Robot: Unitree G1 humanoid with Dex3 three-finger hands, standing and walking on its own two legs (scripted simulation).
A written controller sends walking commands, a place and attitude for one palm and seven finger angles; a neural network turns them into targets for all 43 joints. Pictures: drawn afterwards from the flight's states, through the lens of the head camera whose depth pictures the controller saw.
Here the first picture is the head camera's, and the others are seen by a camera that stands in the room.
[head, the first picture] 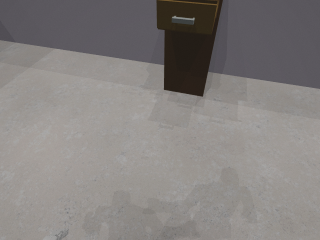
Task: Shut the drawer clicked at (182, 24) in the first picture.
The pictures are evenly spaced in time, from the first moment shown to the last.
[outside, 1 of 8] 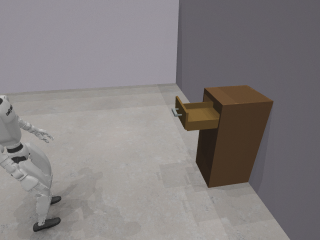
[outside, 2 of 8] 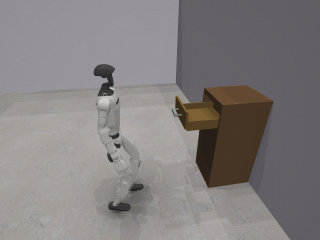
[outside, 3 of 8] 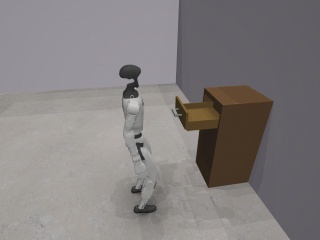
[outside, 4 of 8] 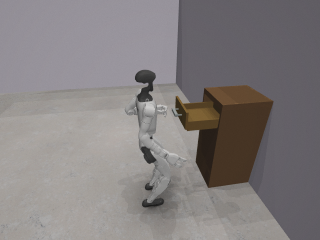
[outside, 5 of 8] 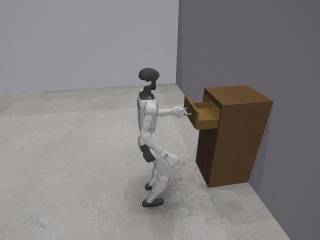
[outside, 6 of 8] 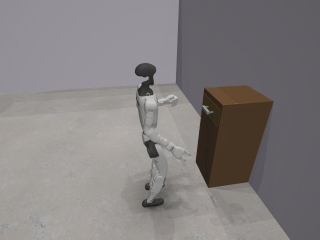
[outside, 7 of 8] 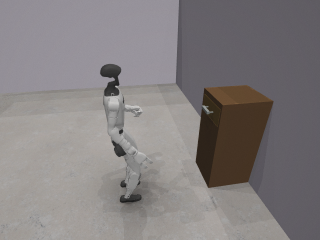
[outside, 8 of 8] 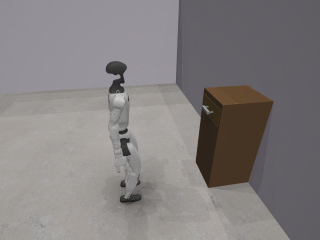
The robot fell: no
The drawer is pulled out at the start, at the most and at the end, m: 0.29 0.29 0.00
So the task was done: yes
